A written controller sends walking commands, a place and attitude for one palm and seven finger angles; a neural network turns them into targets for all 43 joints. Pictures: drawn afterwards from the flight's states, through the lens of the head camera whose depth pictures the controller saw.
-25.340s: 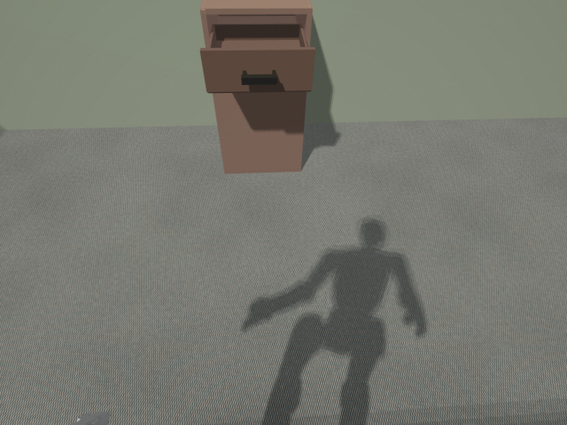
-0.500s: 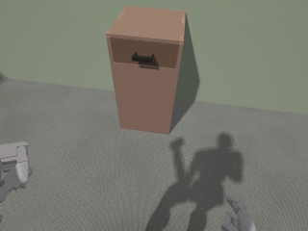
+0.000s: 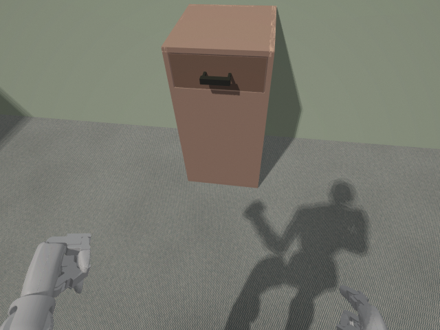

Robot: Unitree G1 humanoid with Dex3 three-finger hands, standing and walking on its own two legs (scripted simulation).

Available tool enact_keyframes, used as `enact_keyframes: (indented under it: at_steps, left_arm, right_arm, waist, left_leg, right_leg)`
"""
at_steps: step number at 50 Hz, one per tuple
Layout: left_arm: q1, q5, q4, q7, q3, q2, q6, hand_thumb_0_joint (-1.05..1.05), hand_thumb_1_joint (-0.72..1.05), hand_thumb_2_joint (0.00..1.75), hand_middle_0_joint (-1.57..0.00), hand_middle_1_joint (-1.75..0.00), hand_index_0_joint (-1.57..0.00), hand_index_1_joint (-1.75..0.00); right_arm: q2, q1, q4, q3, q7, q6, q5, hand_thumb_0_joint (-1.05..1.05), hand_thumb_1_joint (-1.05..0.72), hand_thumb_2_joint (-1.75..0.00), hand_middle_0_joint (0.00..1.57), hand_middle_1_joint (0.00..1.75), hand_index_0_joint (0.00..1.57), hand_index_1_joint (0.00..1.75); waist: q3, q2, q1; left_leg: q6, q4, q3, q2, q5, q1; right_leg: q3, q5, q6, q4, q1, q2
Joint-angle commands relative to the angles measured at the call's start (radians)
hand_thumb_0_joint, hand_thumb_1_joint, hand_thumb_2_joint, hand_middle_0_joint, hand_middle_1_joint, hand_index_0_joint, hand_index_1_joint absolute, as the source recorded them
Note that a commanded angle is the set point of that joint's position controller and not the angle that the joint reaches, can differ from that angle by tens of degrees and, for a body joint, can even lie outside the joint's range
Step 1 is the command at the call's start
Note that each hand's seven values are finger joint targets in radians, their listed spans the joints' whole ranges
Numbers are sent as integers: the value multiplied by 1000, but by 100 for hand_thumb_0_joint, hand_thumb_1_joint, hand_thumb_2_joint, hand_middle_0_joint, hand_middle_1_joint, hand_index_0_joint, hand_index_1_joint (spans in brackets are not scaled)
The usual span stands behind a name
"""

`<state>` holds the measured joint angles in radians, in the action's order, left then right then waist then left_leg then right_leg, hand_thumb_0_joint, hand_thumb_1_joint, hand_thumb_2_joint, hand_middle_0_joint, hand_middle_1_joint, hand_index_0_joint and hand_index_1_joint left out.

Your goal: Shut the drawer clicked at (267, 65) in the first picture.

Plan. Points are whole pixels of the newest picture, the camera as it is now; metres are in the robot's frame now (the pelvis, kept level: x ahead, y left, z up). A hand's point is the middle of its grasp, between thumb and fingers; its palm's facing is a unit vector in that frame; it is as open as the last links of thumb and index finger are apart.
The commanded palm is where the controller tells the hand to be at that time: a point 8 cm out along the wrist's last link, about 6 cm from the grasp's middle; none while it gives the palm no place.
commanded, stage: let the arm hang, fingers relaxed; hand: left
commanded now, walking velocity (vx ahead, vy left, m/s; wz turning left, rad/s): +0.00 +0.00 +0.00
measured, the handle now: (216, 77) +0.96 +0.09 -0.06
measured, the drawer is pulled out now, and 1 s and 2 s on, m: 0.00 0.00 0.00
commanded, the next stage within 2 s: look to check the result in 1.00 s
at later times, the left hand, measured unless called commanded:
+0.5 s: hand out of the picture -0.04 +0.20 -0.16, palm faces -0.01 -0.96 -0.27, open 5.5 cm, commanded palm none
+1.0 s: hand out of the picture +0.02 +0.16 -0.16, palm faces +0.02 -0.98 -0.21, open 7.3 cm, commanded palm none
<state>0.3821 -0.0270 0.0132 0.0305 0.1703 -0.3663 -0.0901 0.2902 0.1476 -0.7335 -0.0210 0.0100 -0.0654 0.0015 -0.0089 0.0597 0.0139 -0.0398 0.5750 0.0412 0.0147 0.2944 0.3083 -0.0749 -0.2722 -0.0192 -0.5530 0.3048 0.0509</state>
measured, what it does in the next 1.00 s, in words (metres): stands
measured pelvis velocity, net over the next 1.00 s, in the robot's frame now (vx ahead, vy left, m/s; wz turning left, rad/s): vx -0.01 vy -0.02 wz -0.01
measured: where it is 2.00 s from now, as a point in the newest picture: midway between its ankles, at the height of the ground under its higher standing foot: outside the picture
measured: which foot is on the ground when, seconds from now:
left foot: down 0.00-1.00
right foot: down 0.00-1.00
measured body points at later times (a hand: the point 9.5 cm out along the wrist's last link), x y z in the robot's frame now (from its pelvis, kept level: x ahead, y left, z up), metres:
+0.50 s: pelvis -0.01 -0.01 +0.01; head +0.02 -0.02 +0.46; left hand -0.04 +0.25 -0.14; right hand -0.03 -0.24 -0.15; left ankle +0.00 +0.09 -0.73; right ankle +0.01 -0.13 -0.73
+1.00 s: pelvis -0.01 -0.02 +0.01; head +0.00 -0.03 +0.46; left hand +0.02 +0.21 -0.14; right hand -0.02 -0.25 -0.15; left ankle +0.00 +0.09 -0.73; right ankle +0.01 -0.13 -0.73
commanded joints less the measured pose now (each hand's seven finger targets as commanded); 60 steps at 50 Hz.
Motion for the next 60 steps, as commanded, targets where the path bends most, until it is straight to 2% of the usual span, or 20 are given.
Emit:
enact_keyframes:
  at_steps: [1,2,4,6,7,9,11,12,14,18,23,25,27,34,36,40,48,54,57,60]
  left_arm:
    - [-67,-11,370,-26,-84,-38,80,0,90,90,-116,-134,-116,-134]
    - [-91,-8,444,-23,-89,-46,84,0,90,90,-112,-130,-112,-130]
    - [-130,-2,579,-18,-105,-50,92,0,90,90,-104,-121,-104,-121]
    - [-143,5,697,-16,-122,-42,95,0,90,90,-96,-112,-96,-112]
    - [-145,7,749,-16,-129,-35,96,0,90,90,-92,-108,-92,-108]
    - [-138,10,832,-17,-139,-21,94,0,90,90,-84,-99,-84,-99]
    - [-122,14,902,-16,-142,-7,93,0,90,90,-76,-91,-76,-91]
    - [-113,10,926,-15,-132,7,92,0,90,90,-72,-86,-72,-86]
    - [-108,12,969,-16,-137,6,89,0,90,90,-64,-78,-64,-78]
    - [-94,16,1029,-13,-142,10,84,0,90,90,-48,-60,-48,-60]
    - [-81,17,1077,-6,-146,23,83,0,90,90,-28,-39,-28,-39]
    - [-81,18,1087,-4,-146,35,83,0,90,90,-20,-30,-20,-30]
    - [-83,18,1095,-2,-147,42,85,0,90,90,-20,-30,-20,-30]
    - [-85,15,1094,2,-141,65,82,0,90,90,-20,-30,-20,-30]
    - [-88,16,1092,2,-140,73,81,0,90,90,-20,-30,-20,-30]
    - [-102,15,1086,3,-134,80,81,0,90,90,-20,-30,-20,-30]
    - [-109,15,1080,0,-127,67,75,0,90,90,-20,-30,-20,-30]
    - [-117,17,1087,-1,-127,62,74,0,90,90,-20,-30,-20,-30]
    - [-111,17,1091,-1,-127,58,72,0,90,90,-20,-30,-20,-30]
    - [-116,17,1095,0,-128,56,72,0,90,90,-20,-30,-20,-30]
  right_arm:
    - [135,12,34,-32,-5,14,19,0,-90,-90,20,30,20,30]
    - [139,7,14,-31,-7,22,22,0,-90,-90,20,30,20,30]
    - [126,0,-30,-19,-10,37,26,0,-90,-90,20,30,20,30]
    - [104,-2,-79,-6,-13,47,24,0,-90,-90,20,30,20,30]
    - [92,5,-104,-1,-15,51,21,0,-90,-90,20,30,20,30]
    - [73,28,-147,5,-19,56,16,0,-90,-90,20,30,20,30]
    - [55,56,-192,6,-23,62,17,0,-90,-90,20,30,20,30]
    - [45,67,-206,2,-25,65,20,0,-90,-90,20,30,20,30]
    - [40,99,-236,-2,-27,67,16,0,-90,-90,20,30,20,30]
    - [32,151,-293,-4,-31,65,11,0,-90,-90,20,30,20,30]
    - [9,186,-340,-2,-37,61,8,0,-90,-90,20,30,20,30]
    - [-4,194,-354,0,-38,62,10,0,-90,-90,20,30,20,30]
    - [-13,195,-364,1,-39,63,11,0,-90,-90,20,30,20,30]
    - [-44,202,-377,0,-39,61,14,0,-90,-90,20,30,20,30]
    - [-49,200,-378,0,-39,60,15,0,-90,-90,20,30,20,30]
    - [-54,197,-380,-3,-40,58,16,0,-90,-90,20,30,20,30]
    - [-37,191,-372,-9,-42,56,15,0,-90,-90,20,30,20,30]
    - [-31,189,-376,-8,-44,58,15,0,-90,-90,20,30,20,30]
    - [-27,185,-379,-8,-45,54,14,0,-90,-90,20,30,20,30]
    - [-21,177,-379,-8,-46,55,14,0,-90,-90,20,30,20,30]
  waist:
    - [-69,-228,-18]
    - [-63,-203,-15]
    - [-32,-74,-10]
    - [-17,5,-7]
    - [-9,25,-8]
    - [11,7,-11]
    - [22,81,-11]
    - [24,86,-11]
    - [25,14,-13]
    - [20,-36,-16]
    - [37,-51,-14]
    - [55,-66,-15]
    - [79,-61,-15]
    - [87,-72,-15]
    - [94,-45,-16]
    - [102,-38,-16]
    - [83,-58,-16]
    - [79,-44,-19]
    - [56,-44,-18]
    - [63,-42,-18]
  left_leg:
    - [-21,-89,-151,-116,-274,2]
    - [-19,-99,-146,-110,-285,-14]
    - [-9,-145,-132,-106,-309,-26]
    - [-6,-193,-133,-111,-249,-38]
    - [-4,-210,-131,-110,-201,-41]
    - [0,-228,-126,-108,-136,-52]
    - [2,-253,-122,-104,-53,-54]
    - [0,-262,-123,-105,-11,-48]
    - [-1,-258,-120,-106,-10,-59]
    - [-4,-249,-113,-112,-80,-98]
    - [-4,-246,-105,-116,-151,-111]
    - [-3,-251,-104,-115,-140,-106]
    - [-2,-258,-104,-114,-131,-100]
    - [4,-258,-92,-108,-131,-92]
    - [5,-259,-92,-104,-135,-95]
    - [9,-265,-95,-106,-131,-85]
    - [10,-251,-90,-107,-161,-108]
    - [13,-250,-88,-109,-157,-116]
    - [13,-249,-86,-115,-186,-135]
    - [15,-250,-86,-116,-193,-136]
  right_leg:
    - [101,195,59,46,-76,68]
    - [106,211,64,52,-86,74]
    - [110,203,62,63,-108,68]
    - [113,113,53,101,-116,55]
    - [116,79,53,124,-119,53]
    - [117,44,54,166,-113,54]
    - [119,5,59,196,-109,55]
    - [117,-9,62,208,-114,51]
    - [109,-6,64,224,-111,56]
    - [97,24,67,227,-105,60]
    - [86,60,66,219,-108,62]
    - [87,47,65,223,-100,62]
    - [86,39,64,223,-89,59]
    - [87,31,61,230,-93,62]
    - [93,38,62,231,-86,61]
    - [90,36,61,230,-90,58]
    - [95,62,67,242,-102,61]
    - [99,51,71,251,-105,63]
    - [96,90,71,246,-119,66]
    - [93,104,71,244,-120,65]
